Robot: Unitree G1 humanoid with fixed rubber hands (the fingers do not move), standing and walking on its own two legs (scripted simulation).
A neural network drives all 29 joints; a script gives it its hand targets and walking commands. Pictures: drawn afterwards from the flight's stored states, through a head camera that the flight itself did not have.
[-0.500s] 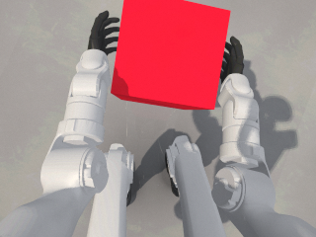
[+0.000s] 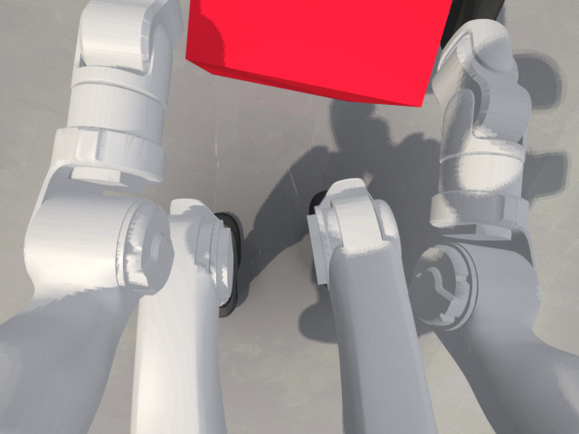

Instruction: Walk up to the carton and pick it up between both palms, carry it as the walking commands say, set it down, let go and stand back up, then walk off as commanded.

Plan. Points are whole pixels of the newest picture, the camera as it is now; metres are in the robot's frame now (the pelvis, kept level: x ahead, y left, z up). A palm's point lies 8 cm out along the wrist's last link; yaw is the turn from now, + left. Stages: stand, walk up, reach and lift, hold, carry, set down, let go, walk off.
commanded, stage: set down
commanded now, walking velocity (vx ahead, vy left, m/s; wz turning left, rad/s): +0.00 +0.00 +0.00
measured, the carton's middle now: out of the picture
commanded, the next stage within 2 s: none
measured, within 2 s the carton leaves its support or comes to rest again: rests again in 0.96 s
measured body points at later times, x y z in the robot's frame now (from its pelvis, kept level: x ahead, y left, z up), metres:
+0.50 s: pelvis +0.01 -0.01 -0.04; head +0.38 -0.04 +0.20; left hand +0.60 +0.05 -0.20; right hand +0.53 -0.25 -0.20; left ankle +0.12 +0.10 -0.39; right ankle +0.14 -0.13 -0.39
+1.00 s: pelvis +0.01 -0.01 -0.06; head +0.38 -0.02 +0.19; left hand +0.60 +0.06 -0.23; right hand +0.53 -0.24 -0.23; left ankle +0.12 +0.10 -0.39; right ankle +0.14 -0.13 -0.39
